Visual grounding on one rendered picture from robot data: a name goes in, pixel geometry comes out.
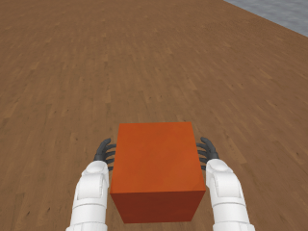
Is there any robot right forearm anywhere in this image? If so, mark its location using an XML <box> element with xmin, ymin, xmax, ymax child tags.
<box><xmin>206</xmin><ymin>159</ymin><xmax>255</xmax><ymax>231</ymax></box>

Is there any carton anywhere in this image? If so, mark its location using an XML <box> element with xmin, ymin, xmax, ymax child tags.
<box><xmin>110</xmin><ymin>121</ymin><xmax>206</xmax><ymax>224</ymax></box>

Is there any robot left hand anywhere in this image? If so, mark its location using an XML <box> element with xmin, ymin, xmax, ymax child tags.
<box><xmin>93</xmin><ymin>138</ymin><xmax>116</xmax><ymax>171</ymax></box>

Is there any robot right hand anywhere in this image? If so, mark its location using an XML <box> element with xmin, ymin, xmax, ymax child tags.
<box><xmin>196</xmin><ymin>137</ymin><xmax>219</xmax><ymax>170</ymax></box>

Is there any robot left forearm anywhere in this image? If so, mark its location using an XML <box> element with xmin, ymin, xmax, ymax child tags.
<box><xmin>65</xmin><ymin>161</ymin><xmax>110</xmax><ymax>231</ymax></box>

